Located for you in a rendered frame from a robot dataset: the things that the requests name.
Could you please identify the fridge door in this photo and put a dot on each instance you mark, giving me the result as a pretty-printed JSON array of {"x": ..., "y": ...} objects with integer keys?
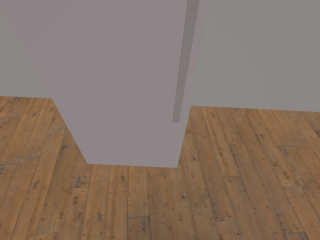
[{"x": 111, "y": 68}]

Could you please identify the handle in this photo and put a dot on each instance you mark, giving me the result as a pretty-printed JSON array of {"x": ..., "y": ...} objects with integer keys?
[{"x": 187, "y": 41}]

